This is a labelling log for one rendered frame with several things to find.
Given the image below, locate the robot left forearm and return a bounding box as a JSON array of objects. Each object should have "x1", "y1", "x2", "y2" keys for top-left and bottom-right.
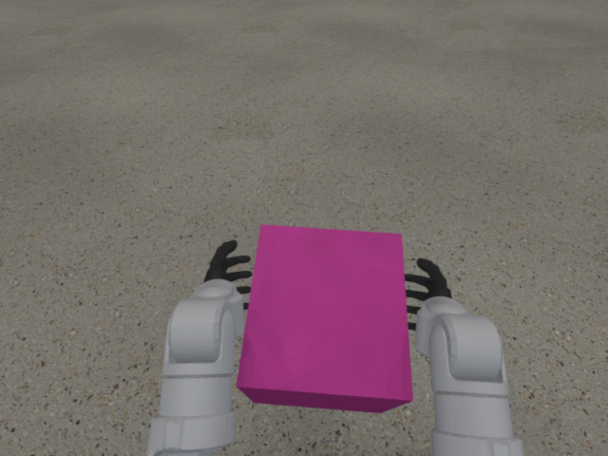
[{"x1": 146, "y1": 279, "x2": 245, "y2": 456}]

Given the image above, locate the right robot hand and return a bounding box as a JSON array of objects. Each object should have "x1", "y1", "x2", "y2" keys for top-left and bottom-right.
[{"x1": 405, "y1": 258, "x2": 452, "y2": 331}]

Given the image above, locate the carton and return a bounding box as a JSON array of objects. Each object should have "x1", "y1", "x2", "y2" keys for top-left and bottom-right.
[{"x1": 237, "y1": 224, "x2": 413, "y2": 413}]

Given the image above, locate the robot right forearm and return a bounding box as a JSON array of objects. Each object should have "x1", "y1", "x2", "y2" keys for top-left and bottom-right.
[{"x1": 414, "y1": 296, "x2": 524, "y2": 456}]

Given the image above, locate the left robot hand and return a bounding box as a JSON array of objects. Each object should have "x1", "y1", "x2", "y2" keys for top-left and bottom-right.
[{"x1": 203, "y1": 240, "x2": 252, "y2": 310}]

